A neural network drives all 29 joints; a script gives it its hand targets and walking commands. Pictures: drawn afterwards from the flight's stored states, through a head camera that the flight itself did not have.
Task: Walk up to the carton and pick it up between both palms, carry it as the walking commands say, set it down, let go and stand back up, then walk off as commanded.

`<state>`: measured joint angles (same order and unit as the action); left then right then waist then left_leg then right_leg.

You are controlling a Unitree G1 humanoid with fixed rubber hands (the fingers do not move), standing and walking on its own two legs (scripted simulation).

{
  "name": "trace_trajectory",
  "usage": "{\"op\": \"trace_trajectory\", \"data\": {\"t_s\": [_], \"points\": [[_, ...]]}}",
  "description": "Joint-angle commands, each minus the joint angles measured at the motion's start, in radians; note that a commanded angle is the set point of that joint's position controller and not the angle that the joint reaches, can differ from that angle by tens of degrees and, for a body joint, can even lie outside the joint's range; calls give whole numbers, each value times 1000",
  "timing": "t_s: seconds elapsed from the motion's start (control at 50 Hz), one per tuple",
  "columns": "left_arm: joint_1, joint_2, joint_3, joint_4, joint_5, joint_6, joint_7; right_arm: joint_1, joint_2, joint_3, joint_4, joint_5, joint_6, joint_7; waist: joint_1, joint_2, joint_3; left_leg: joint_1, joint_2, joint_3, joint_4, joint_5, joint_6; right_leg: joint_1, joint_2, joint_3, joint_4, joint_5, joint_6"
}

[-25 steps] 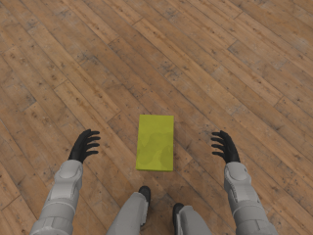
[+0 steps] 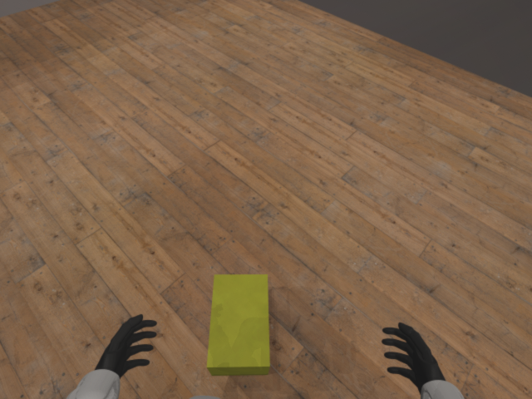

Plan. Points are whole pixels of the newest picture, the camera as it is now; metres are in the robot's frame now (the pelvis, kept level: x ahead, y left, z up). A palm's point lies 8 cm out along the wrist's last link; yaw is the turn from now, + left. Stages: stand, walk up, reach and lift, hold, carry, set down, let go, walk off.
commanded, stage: let go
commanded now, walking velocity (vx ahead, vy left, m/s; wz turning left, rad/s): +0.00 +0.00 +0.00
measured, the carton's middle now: (240, 323) +0.40 +0.07 -0.70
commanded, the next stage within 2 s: stand in 0.30 s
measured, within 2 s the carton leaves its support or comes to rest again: neither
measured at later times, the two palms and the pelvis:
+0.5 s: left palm out of the picture +0.10 +0.29 -0.11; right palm out of the picture +0.11 -0.25 -0.10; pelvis +0.01 +0.02 +0.00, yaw -1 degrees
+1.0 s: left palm out of the picture +0.07 +0.30 -0.12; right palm out of the picture +0.07 -0.23 -0.12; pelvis +0.01 +0.03 +0.00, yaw -1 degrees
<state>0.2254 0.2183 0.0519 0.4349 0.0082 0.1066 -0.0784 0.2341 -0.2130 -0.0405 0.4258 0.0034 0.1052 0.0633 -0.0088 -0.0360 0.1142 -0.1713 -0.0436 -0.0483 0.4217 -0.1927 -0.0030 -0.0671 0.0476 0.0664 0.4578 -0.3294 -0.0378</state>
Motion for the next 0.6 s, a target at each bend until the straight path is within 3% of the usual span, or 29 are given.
{"op": "trace_trajectory", "data": {"t_s": [0.0, 0.02, 0.04, 0.06, 0.1, 0.12, 0.14, 0.16, 0.18, 0.2, 0.22, 0.26, 0.28, 0.3, 0.32, 0.36, 0.38, 0.4, 0.42, 0.44, 0.46, 0.48, 0.5, 0.52, 0.54, 0.56, 0.58], "points": [[-72, 99, 33, -132, 8, -13, 4, -86, -89, -25, -137, -2, -17, 8, -9, 11, -95, 269, 0, 35, 5, 152, -17, -200, -63, 5, -128, 194, 68], [-46, 102, 45, -126, 8, -2, 8, -79, -59, -15, -121, 3, -7, 5, 18, 66, -74, 230, -8, 32, 4, 184, -17, -173, -64, 0, -123, 235, 73], [-53, 111, 32, -107, -2, -7, 12, -77, -90, -31, -134, -12, -18, -1, -18, -4, -84, 261, -2, 23, 7, 187, -10, -192, -53, 4, -109, 263, 76], [-41, 113, 48, -126, 13, 0, 14, -58, -91, -20, -106, -4, -17, 0, 10, 55, -117, 246, -2, 28, 11, 206, -23, -141, -67, 13, -106, 291, 65], [-72, 132, 40, -145, 11, 19, 25, -78, -97, -32, -118, -11, -22, -13, 6, -53, -114, 235, -13, 42, 14, 160, -19, -133, -70, 14, -94, 302, 74], [-53, 105, 27, -122, 6, 35, 32, -72, -97, -26, -100, 2, -27, -18, 13, 4, -111, 212, -11, 36, 16, 196, -24, -127, -64, 2, -85, 315, 71], [-43, 120, 32, -138, 8, 42, 35, -76, -110, -36, -104, -1, -28, -21, 9, -38, -126, 241, -11, 32, 17, 207, -18, -134, -62, 5, -79, 336, 73], [-53, 115, 33, -159, 5, 43, 45, -64, -96, -29, -85, 8, -33, -21, 24, 30, -126, 227, -8, 30, 24, 255, -22, -137, -53, 10, -64, 350, 62], [-33, 105, 20, -136, -6, 50, 48, -62, -100, -27, -77, 1, -40, -24, 26, -27, -108, 176, -18, 38, 22, 245, -21, -117, -52, 9, -64, 400, 62], [-56, 121, 27, -167, -2, 60, 53, -35, -95, -23, -72, 16, -40, -26, 29, 27, -154, 206, -11, 40, 22, 249, -20, -102, -48, 14, -62, 372, 58], [-35, 124, 17, -160, -4, 60, 54, -48, -116, -40, -109, 6, -40, -36, 14, -16, -155, 213, -16, 33, 35, 276, -20, -111, -42, 12, -41, 436, 64], [-50, 106, 7, -164, -10, 78, 61, -51, -98, -25, -76, 15, -39, -38, 29, 3, -142, 182, -16, 47, 30, 253, -22, -106, -36, 10, -49, 400, 60], [-42, 190, 57, 18, -8, 1, 79, -88, -182, -61, 123, -39, -59, -65, 28, 4, -97, 50, 54, 21, 60, 222, 0, -153, -57, -13, -38, 292, 77], [8, 165, 52, 45, -4, -31, 84, -22, -179, -64, 124, -45, -72, -77, 23, -25, -103, 39, 60, 5, 57, 135, 17, -145, -53, 7, -51, 202, 68], [21, 175, 65, 74, 3, -64, 83, -24, -159, -60, 149, -42, -84, -88, 16, -46, -94, 43, 64, -9, 51, 144, 20, -164, -53, 17, -55, 202, 69], [13, 167, 61, 108, 10, -100, 94, -51, -168, -68, 178, -38, -105, -104, 10, 32, -107, 45, 79, -28, 53, 105, 22, -166, -70, 44, -78, 168, 62], [-7, 150, 54, 125, 10, -108, 91, -62, -169, -68, 205, -35, -111, -105, 14, 37, -95, 21, 79, -35, 31, 64, 17, -165, -70, 53, -84, 136, 55], [1, 147, 57, 147, 11, -112, 97, -93, -152, -57, 214, -38, -116, -103, 19, 56, -107, 20, 77, -35, 32, 81, 19, -153, -74, 59, -79, 173, 58], [15, 157, 54, 165, 9, -120, 97, -69, -166, -64, 237, -36, -119, -106, 22, 42, -122, 33, 81, -53, 35, 78, 27, -145, -72, 61, -89, 175, 57], [-27, 167, 56, 167, 13, -124, 94, -67, -170, -64, 250, -37, -126, -107, -1, 32, -137, 40, 95, -54, 21, 79, 24, -125, -77, 54, -83, 151, 54], [-10, 159, 54, 184, 18, -122, 97, -58, -173, -63, 267, -34, -128, -109, 7, 9, -127, 36, 94, -60, 15, 78, 22, -131, -65, 47, -84, 133, 54], [-20, 176, 56, 191, 11, -122, 98, -69, -187, -68, 281, -29, -131, -111, 2, 21, -126, 37, 100, -68, 8, 62, 29, -142, -71, 55, -85, 133, 51], [6, 159, 48, 223, 11, -120, 104, -74, -191, -68, 297, -35, -131, -113, 15, 64, -102, 11, 102, -72, 3, 59, 27, -138, -78, 60, -86, 124, 49], [-13, 175, 50, 231, 13, -123, 102, -102, -177, -65, 301, -36, -133, -110, 16, 88, -130, 30, 99, -66, 5, 114, 21, -129, -77, 50, -79, 158, 53], [20, 186, 50, 264, 11, -123, 109, -63, -176, -63, 329, -32, -132, -110, 10, 49, -156, 62, 109, -75, 17, 172, 25, -111, -78, 58, -79, 208, 51], [18, 191, 50, 269, 12, -126, 111, -44, -178, -62, 337, -31, -135, -113, -3, 51, -160, 56, 108, -67, 17, 181, 23, -115, -75, 49, -71, 202, 54], [29, 192, 46, 294, 13, -126, 116, -61, -172, -58, 366, -33, -130, -112, 25, 52, -146, 40, 113, -79, -2, 189, 24, -102, -81, 50, -67, 205, 51]]}}
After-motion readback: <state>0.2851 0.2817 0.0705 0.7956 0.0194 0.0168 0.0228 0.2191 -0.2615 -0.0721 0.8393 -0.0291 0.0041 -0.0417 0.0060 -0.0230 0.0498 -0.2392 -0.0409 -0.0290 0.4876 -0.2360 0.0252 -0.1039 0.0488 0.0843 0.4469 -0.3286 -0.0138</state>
